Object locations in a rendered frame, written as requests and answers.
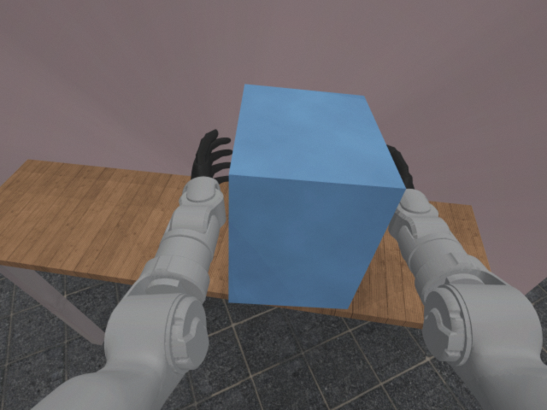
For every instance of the table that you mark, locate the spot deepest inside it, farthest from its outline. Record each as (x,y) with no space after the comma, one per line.
(105,223)

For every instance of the right robot upper arm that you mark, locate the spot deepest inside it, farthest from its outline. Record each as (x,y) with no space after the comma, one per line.
(490,336)

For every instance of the robot left hand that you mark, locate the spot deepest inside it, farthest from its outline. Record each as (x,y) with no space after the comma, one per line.
(202,165)

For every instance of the robot right hand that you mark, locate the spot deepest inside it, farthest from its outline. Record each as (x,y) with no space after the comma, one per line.
(402,167)

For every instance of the carton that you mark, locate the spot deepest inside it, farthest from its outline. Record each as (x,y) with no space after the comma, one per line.
(312,190)

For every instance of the right robot forearm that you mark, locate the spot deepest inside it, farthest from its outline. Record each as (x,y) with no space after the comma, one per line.
(432,252)

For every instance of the left robot upper arm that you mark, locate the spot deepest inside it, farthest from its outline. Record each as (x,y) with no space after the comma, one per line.
(152,341)

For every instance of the left robot forearm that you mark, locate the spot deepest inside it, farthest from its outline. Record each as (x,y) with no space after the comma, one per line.
(182,261)

